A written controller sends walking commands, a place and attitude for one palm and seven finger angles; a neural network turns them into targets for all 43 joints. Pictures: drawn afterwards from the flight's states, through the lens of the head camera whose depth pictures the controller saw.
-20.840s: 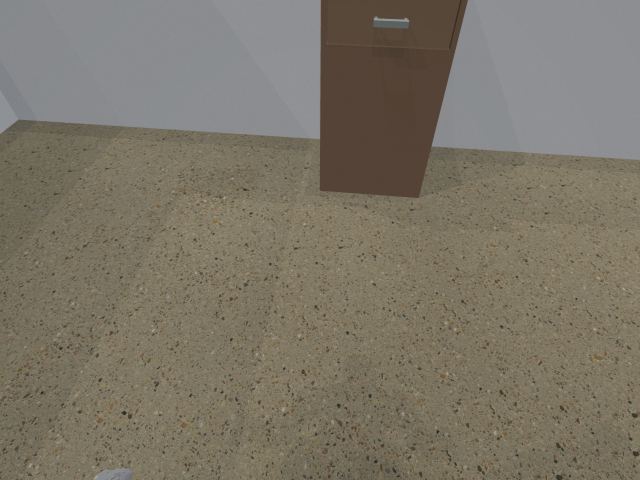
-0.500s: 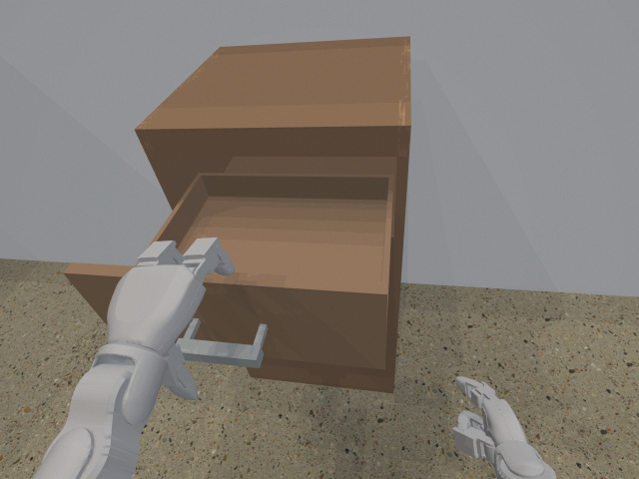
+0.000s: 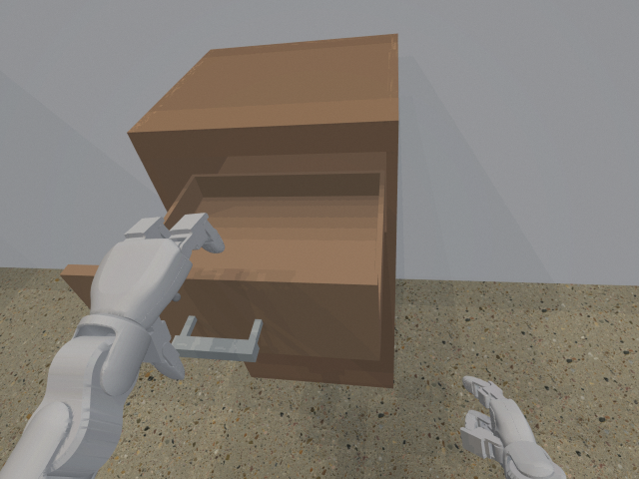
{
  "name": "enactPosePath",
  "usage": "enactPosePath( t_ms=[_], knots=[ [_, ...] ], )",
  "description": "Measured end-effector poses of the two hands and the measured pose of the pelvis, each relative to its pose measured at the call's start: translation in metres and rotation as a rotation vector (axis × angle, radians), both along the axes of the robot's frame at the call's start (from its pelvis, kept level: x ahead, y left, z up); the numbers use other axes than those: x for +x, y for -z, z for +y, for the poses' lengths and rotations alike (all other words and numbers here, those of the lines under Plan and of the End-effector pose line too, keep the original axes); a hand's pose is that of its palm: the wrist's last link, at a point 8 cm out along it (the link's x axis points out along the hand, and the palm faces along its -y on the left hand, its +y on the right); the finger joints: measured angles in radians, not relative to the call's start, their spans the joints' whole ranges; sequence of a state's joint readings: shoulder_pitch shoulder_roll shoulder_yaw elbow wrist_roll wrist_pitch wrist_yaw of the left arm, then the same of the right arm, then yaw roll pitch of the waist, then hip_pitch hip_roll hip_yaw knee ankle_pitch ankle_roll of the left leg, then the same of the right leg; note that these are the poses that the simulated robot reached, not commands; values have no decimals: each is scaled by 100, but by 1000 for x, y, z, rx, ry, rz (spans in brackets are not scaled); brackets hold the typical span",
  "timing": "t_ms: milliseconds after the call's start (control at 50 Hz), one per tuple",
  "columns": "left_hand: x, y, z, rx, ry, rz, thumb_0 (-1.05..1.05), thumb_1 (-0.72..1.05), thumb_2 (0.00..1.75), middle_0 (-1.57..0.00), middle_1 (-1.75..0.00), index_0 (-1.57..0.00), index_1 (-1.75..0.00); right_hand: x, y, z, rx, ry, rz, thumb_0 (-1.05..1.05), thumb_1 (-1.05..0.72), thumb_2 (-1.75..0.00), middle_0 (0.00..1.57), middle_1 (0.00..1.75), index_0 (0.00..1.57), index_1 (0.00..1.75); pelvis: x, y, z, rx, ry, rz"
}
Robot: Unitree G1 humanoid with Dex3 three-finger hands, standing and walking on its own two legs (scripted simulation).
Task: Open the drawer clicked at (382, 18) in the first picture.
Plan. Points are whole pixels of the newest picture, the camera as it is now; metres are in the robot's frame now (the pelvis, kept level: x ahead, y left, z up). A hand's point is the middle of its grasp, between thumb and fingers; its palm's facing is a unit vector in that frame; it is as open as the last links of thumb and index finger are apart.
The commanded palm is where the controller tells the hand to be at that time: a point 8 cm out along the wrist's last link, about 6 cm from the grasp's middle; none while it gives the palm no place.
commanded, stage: draw the hand back to the body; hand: left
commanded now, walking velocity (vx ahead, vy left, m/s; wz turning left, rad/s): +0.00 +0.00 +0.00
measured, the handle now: (219, 336) +0.29 +0.20 +0.02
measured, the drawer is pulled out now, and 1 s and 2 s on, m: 0.29 0.29 0.29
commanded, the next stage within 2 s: step back with the hand held close in 1.54 s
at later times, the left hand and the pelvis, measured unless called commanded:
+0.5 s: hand (127, 319) +0.22 +0.24 +0.16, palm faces +0.15 -0.10 -0.98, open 13.8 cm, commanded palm +0.18 +0.24 +0.22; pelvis +0.00 +0.01 +0.00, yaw +1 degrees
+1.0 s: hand (124, 287) +0.23 +0.23 +0.20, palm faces +0.37 -0.85 -0.37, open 11.6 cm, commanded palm +0.17 +0.27 +0.22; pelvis +0.03 +0.01 +0.00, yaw -1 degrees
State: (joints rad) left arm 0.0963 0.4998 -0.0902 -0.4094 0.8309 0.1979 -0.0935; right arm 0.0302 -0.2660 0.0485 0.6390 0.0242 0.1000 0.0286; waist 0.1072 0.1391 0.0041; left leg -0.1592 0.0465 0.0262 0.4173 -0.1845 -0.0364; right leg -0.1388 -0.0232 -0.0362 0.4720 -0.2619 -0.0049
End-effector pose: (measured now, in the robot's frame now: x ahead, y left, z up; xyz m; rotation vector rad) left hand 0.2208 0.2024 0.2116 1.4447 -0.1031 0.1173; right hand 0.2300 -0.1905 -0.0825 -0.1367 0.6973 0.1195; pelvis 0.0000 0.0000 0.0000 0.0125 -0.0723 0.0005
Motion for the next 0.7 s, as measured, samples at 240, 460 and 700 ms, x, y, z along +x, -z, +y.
enactPosePath(
  t_ms=[240, 460, 700],
  knots=[
    [-15, 1, 21, 4, -35, -13, -1, -49, 30, -32, -120, -32, -120, -4, 3, 2, -18, 0, 7, 1, -91, -89, 19, 29, 20, 30, 0, 0, 5, -3, -5, 1],
    [-28, 2, 38, 16, -58, 5, -1, -49, 30, -32, -120, -32, -120, 4, -3, 13, -27, -13, -16, 1, -91, -89, 20, 29, 20, 30, 2, 0, 10, -7, -11, 6],
    [-42, 0, 52, -863, 89, -287, -1, -43, 33, -32, -116, -32, -116, -6, -17, 14, -78, 44, -125, 1, -91, -89, 20, 30, 20, 30, 9, 0, 9, -15, -1, -16]
  ],
)
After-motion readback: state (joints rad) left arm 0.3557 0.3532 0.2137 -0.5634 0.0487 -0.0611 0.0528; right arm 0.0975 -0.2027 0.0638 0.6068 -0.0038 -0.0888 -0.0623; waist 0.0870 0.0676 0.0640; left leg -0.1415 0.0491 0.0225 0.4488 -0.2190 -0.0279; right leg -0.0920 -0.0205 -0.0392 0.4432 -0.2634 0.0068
